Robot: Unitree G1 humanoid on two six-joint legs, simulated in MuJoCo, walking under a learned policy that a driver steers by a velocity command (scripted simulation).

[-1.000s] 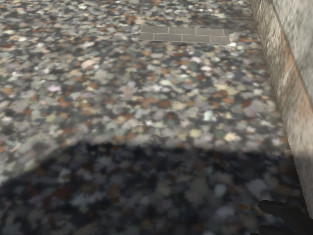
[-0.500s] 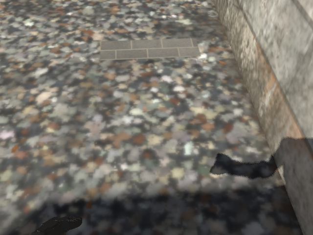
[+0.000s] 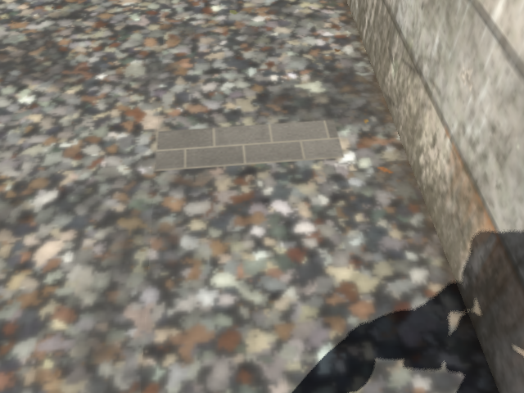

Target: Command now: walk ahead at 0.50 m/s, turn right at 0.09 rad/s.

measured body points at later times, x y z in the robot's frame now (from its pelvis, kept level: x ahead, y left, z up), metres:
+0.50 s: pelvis +0.28 +0.06 +0.00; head +0.30 +0.06 +0.45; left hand +0.48 +0.30 -0.10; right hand +0.29 -0.22 -0.13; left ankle +0.23 +0.14 -0.74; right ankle +0.45 -0.12 -0.70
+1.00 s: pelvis +0.53 +0.03 +0.00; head +0.56 +0.02 +0.45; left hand +0.56 +0.31 -0.12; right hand +0.72 -0.23 -0.10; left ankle +0.70 +0.18 -0.70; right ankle +0.48 -0.09 -0.74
